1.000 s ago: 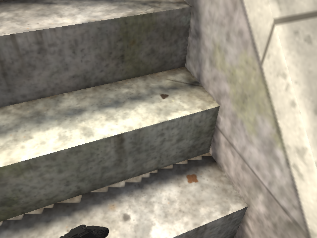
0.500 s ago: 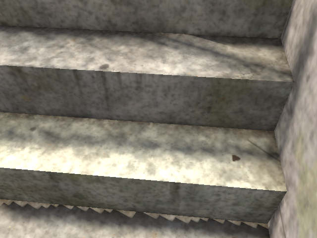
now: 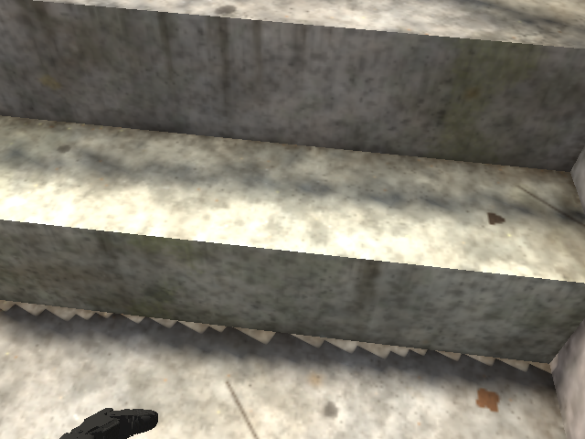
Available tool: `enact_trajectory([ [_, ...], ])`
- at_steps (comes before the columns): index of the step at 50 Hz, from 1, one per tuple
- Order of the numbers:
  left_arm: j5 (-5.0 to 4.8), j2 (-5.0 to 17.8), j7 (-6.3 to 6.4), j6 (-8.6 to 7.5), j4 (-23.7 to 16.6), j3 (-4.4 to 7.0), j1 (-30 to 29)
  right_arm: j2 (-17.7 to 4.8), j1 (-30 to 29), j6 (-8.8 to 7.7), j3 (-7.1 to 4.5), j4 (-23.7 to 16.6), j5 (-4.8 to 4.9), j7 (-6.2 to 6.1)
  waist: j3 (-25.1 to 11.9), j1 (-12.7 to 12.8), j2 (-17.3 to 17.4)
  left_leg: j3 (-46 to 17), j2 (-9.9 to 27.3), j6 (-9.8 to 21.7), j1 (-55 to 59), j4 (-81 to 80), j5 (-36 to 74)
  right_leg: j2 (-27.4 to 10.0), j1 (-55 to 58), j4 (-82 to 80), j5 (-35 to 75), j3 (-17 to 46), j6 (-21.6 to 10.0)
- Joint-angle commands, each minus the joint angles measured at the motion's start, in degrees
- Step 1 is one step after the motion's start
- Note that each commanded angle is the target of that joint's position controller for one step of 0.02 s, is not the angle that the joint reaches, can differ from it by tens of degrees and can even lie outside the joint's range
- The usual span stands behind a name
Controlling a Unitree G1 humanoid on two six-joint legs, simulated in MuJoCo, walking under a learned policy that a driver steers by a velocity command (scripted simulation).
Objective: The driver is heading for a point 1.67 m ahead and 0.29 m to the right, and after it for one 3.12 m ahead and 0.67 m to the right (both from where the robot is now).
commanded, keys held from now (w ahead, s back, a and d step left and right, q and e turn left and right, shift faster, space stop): no key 1.00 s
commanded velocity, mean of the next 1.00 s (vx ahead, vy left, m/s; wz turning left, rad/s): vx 0.00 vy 0.00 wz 0.06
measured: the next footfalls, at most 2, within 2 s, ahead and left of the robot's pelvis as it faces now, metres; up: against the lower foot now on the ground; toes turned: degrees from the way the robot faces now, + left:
right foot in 0.22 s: +0.08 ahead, -0.16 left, +0.22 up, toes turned +3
right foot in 1.20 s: -0.06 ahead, -0.18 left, +0.21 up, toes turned +7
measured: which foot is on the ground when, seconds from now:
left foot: down 0.00-1.00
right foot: up 0.00-0.20, down 0.22-1.00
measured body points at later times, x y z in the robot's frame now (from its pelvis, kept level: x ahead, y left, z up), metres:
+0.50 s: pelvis -0.01 -0.04 +0.03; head +0.01 -0.04 +0.48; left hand +0.11 +0.17 -0.10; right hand +0.07 -0.29 -0.11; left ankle -0.05 +0.10 -0.73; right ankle +0.04 -0.17 -0.51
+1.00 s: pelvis -0.05 -0.07 +0.03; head -0.06 -0.08 +0.48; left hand +0.01 +0.13 -0.10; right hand +0.02 -0.31 -0.13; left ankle -0.05 +0.08 -0.73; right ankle +0.03 -0.16 -0.52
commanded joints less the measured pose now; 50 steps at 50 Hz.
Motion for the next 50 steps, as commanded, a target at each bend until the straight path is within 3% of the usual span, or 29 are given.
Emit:
enact_trajectory([
  [1,1.10,1.19,-0.96,-0.49,-3.53,-0.67,3.34,-8.52,-19.51,0.25,0.16,-13.67,4.18,-0.40,3.46,11.66,-4.51,-32.79,30.41,23.27,7.40,-16.51,49.83,-8.99,-18.08,-0.76,8.88,13.75,0.65],
  [2,2.41,2.10,-0.46,0.03,-4.21,-0.34,0.99,-7.31,-20.79,-0.14,1.01,-15.26,5.83,-0.24,1.56,12.18,-4.71,-27.06,25.24,21.57,3.29,-14.57,46.83,-8.54,-12.67,-5.78,5.98,10.55,2.15],
  [3,2.30,2.56,-0.45,0.55,-3.96,-0.58,-0.38,-6.34,-19.90,-0.65,1.69,-16.90,6.71,-0.82,-2.24,10.86,-2.37,-20.09,19.95,18.72,2.30,-13.18,47.67,-7.51,-7.04,-10.93,3.43,6.46,3.34],
  [4,2.89,1.65,-0.67,0.75,-5.35,-1.24,-3.82,-6.39,-13.96,-1.22,1.92,-15.66,6.57,-1.72,-2.94,8.10,1.91,-15.47,14.70,15.32,3.83,-12.48,47.97,-6.70,-5.87,-17.63,0.18,0.55,3.97],
  [6,2.30,-0.31,-1.39,0.21,-5.90,-2.77,-8.22,-7.02,-5.23,-0.93,2.08,-13.22,4.01,-2.48,-2.81,4.02,5.46,-12.95,11.42,10.25,7.93,-11.61,45.00,-6.61,-6.10,-33.48,-6.12,-3.05,5.03],
  [8,2.00,-0.91,-1.34,-0.04,-5.10,-3.45,-4.92,-11.90,-2.82,0.02,0.26,-12.23,2.31,-2.23,-2.71,3.69,9.45,-15.74,15.07,12.51,12.79,-12.88,41.69,-6.95,-8.85,-39.31,-4.76,-0.83,3.08],
  [9,1.06,-1.02,-0.85,0.67,-6.09,-4.15,-5.52,-13.28,-2.57,-0.46,-0.28,-11.16,1.87,-1.63,-2.72,4.57,7.94,-19.67,19.12,14.11,14.87,-14.87,37.07,-7.25,-12.90,-45.89,-18.01,3.38,2.37],
  [10,1.93,-2.52,-2.82,1.35,-5.89,-5.33,-5.36,-11.99,-10.89,-1.03,0.09,-13.10,4.91,0.49,-3.15,7.97,6.75,-13.86,17.76,12.35,11.80,-18.23,24.67,-5.67,-4.93,-59.11,-34.75,-3.30,3.21],
  [12,1.76,0.21,-3.91,3.02,1.08,-3.65,6.53,-11.08,-11.94,-0.40,0.65,-10.73,2.49,3.51,-2.14,10.86,8.57,-9.20,13.55,10.46,-1.10,-25.26,11.11,-1.95,15.62,-63.03,-7.66,-3.34,1.22],
  [13,0.11,0.30,-4.52,2.10,2.01,-3.95,5.73,-6.36,-11.85,-0.89,2.33,-12.85,2.73,4.36,-0.68,10.89,1.34,-0.23,5.74,1.88,-2.15,-20.17,12.19,-5.03,15.80,-68.75,-5.93,8.58,-3.31],
  [14,0.02,2.01,-4.98,1.89,1.25,-4.42,1.67,-5.78,-10.31,-1.16,2.44,-12.87,2.88,3.88,-0.53,8.59,-1.07,4.50,2.29,-1.99,-1.31,-17.66,12.64,-5.73,13.86,-71.87,-7.87,15.11,-6.51],
  [16,0.09,1.43,-5.36,1.38,1.95,-5.44,1.06,-6.52,-10.89,-0.96,2.12,-14.25,3.70,2.08,-0.67,8.64,-1.63,5.92,1.69,-3.47,4.04,-15.74,15.70,-6.68,10.02,-74.69,-9.04,16.83,-6.35],
  [19,-0.44,1.72,-4.87,-0.39,3.58,-5.88,0.58,-6.52,-6.67,-1.03,2.36,-14.31,3.20,0.74,-1.58,7.01,-4.42,5.67,2.85,-1.94,3.35,-16.91,14.29,-6.69,11.23,-69.13,-10.02,12.71,-3.77],
  [21,-0.09,0.78,-4.41,-1.08,4.03,-6.07,2.02,-8.80,-9.54,-1.33,2.09,-14.76,3.00,0.65,-1.80,8.95,-4.85,5.56,3.91,-0.06,0.33,-17.95,11.74,-6.31,14.18,-67.02,-6.83,9.88,-2.19],
  [22,1.67,-6.56,4.21,3.13,-0.14,-5.15,-2.54,-11.13,-2.78,0.86,-2.91,-8.26,5.98,-3.31,-4.22,4.76,-1.78,0.23,14.65,9.71,11.04,-20.45,47.31,-2.90,12.20,-61.47,-8.80,-0.53,-2.61],
  [24,1.51,-6.07,6.73,4.80,-1.79,-4.51,-0.25,-12.33,-6.01,2.24,-2.78,-8.58,4.48,-5.77,-4.96,7.33,1.66,0.57,17.44,11.33,19.72,-17.86,66.56,-2.94,6.51,-47.90,-19.79,-5.33,-1.98],
  [27,0.75,-6.94,6.26,5.65,-3.56,-3.70,3.31,-11.17,-8.43,2.54,-2.87,-8.44,3.06,-6.14,-3.34,9.74,6.92,2.10,17.72,10.58,15.81,-18.52,62.73,-4.30,9.66,-44.88,-21.49,-4.70,-3.75],
  [29,0.59,-7.52,6.41,6.43,-3.35,-3.24,8.43,-10.24,-11.90,2.83,-2.52,-9.51,2.80,-5.94,-3.50,13.12,6.59,3.83,16.35,8.92,5.94,-20.28,52.03,-3.57,21.40,-51.45,-16.11,-2.65,-4.70],
  [31,1.75,-8.12,7.06,7.30,-2.76,-3.05,10.83,-9.00,-13.74,4.19,-2.12,-10.18,2.54,-5.73,0.60,14.67,1.42,6.66,11.16,6.27,-3.78,-20.22,37.79,-2.51,27.94,-64.09,-9.76,1.11,-5.24],
  [32,2.39,-7.33,7.34,7.84,-3.32,-2.93,8.59,-7.51,-11.19,5.28,-1.81,-9.90,2.40,-5.22,3.29,12.68,-3.61,7.90,7.97,5.62,-3.87,-18.73,32.38,-3.10,24.48,-72.38,-12.96,4.46,-5.84],
  [35,2.33,-5.57,8.27,9.12,-4.45,-2.82,8.91,-5.41,-4.13,6.56,-1.78,-7.48,3.64,-3.97,5.18,10.39,-7.52,9.80,2.61,6.62,2.53,-17.06,24.60,-3.30,17.23,-82.39,-19.78,7.53,-7.52],
  [38,1.28,-8.05,8.30,9.34,-4.67,-3.07,4.72,-3.41,-0.54,6.32,-1.04,-6.18,1.43,-4.14,4.84,7.51,-5.70,8.35,5.04,7.47,5.68,-16.55,19.26,-3.31,10.52,-79.54,-26.44,10.67,-7.77],
  [41,0.50,-9.68,8.40,8.84,-5.00,-2.65,3.35,-4.39,2.17,5.52,-0.91,-5.63,1.09,-4.92,3.90,7.11,-0.37,4.73,9.33,9.09,6.70,-21.47,15.54,-1.89,8.80,-64.92,-23.19,5.11,-5.76],
  [42,-0.35,-12.52,8.41,8.92,-3.67,-2.98,8.29,-5.60,-4.00,4.80,-0.90,-6.75,0.76,-5.21,0.56,11.03,5.91,3.80,12.56,9.29,0.91,-24.54,15.03,0.01,17.96,-55.72,-16.44,0.33,-4.49],
  [43,-0.06,-11.54,8.51,8.98,-2.53,-2.06,13.05,-7.51,-10.91,3.72,-1.22,-8.84,1.19,-5.60,-0.53,14.12,9.47,2.82,15.36,9.33,-6.50,-27.56,12.23,0.21,26.89,-47.45,-12.28,-1.05,-3.63],
  [45,1.92,-8.54,8.64,9.41,-1.11,-0.45,18.26,-8.98,-20.81,2.63,-1.63,-10.82,2.27,-5.80,2.82,18.54,7.38,6.46,14.09,6.95,-12.96,-26.98,10.25,-0.78,31.80,-53.02,-11.36,1.54,-4.19],
  [46,2.85,-8.25,8.46,9.63,-1.03,-0.58,17.43,-7.97,-19.67,3.21,-1.67,-10.46,2.64,-5.56,5.73,17.06,3.96,7.72,11.75,5.47,-11.99,-24.61,9.83,-0.23,28.89,-62.16,-13.06,3.11,-5.45],
  [48,2.74,-8.02,8.60,10.33,-2.31,-1.35,13.49,-6.19,-10.15,5.76,-1.57,-7.93,4.13,-5.23,11.03,12.80,-7.60,10.11,5.25,5.89,-4.51,-22.37,11.03,0.31,18.27,-78.33,-17.24,2.20,-8.05],
  [50,1.60,-9.07,8.29,10.23,-2.82,-2.02,9.62,-3.45,-1.57,7.09,-1.00,-6.36,2.37,-4.75,8.18,7.09,-10.45,11.25,3.60,4.82,5.78,-13.58,13.68,-2.22,7.03,-86.08,-31.17,14.57,-9.43],
])
Keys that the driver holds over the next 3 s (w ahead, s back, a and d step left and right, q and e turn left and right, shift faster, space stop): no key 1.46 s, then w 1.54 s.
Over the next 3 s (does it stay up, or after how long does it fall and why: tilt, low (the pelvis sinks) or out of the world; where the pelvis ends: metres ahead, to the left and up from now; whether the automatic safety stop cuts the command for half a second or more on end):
stays up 0.24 0.18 0.21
